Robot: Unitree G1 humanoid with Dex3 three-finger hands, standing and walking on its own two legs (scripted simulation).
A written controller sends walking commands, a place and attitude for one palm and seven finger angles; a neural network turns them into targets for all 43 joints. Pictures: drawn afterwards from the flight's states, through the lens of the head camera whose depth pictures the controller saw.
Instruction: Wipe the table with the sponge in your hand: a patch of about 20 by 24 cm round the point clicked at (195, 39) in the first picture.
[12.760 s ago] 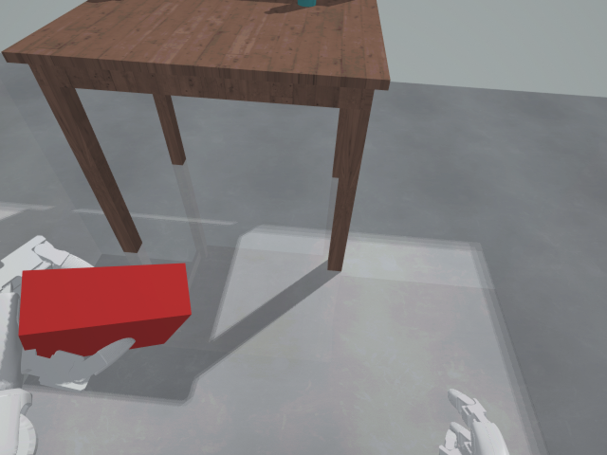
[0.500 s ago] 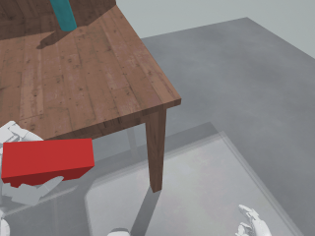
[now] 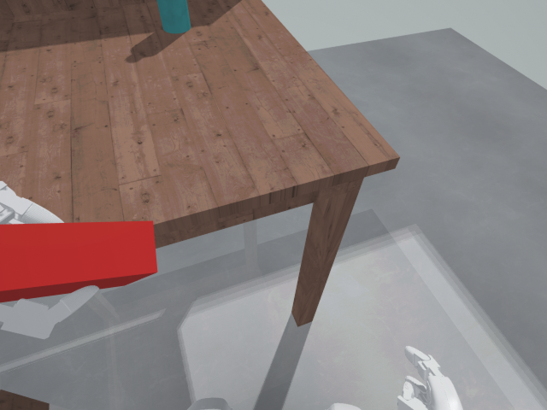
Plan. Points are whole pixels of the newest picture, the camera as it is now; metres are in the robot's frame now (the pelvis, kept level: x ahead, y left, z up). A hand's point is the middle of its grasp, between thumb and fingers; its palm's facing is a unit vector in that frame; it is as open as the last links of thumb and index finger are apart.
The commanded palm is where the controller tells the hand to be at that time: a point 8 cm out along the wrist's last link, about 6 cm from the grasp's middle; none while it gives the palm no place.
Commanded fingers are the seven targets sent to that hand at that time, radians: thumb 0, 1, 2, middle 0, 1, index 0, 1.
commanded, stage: shuffle to correct the standing spot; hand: left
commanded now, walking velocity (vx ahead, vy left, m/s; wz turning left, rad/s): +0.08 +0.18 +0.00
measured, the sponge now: (95, 260) +0.23 +0.21 +0.16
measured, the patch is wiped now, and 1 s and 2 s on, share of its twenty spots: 0.00 0.00 0.00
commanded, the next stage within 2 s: come to a stop and stand still in 1.18 s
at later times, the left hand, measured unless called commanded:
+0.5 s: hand out of the picture +0.19 +0.33 +0.18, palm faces +0.41 -0.80 -0.43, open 9.7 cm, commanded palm +0.14 +0.36 +0.21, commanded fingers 0.00 0.10 1.30 -1.20 -1.60 -1.20 -1.60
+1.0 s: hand out of the picture +0.21 +0.38 +0.19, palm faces +0.42 -0.82 -0.39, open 9.7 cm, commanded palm +0.16 +0.42 +0.21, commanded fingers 0.00 0.10 1.30 -1.20 -1.60 -1.20 -1.60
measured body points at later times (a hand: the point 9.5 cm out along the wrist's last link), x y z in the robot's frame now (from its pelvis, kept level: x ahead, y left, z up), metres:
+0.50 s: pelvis -0.02 +0.08 +0.02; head +0.01 +0.07 +0.47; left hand +0.17 +0.37 +0.20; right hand +0.13 -0.18 -0.07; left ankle +0.01 +0.25 -0.69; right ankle -0.01 -0.04 -0.71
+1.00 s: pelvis +0.00 +0.14 +0.03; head +0.02 +0.13 +0.48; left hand +0.18 +0.42 +0.21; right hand +0.15 -0.08 -0.08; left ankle +0.03 +0.29 -0.66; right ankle +0.00 +0.06 -0.71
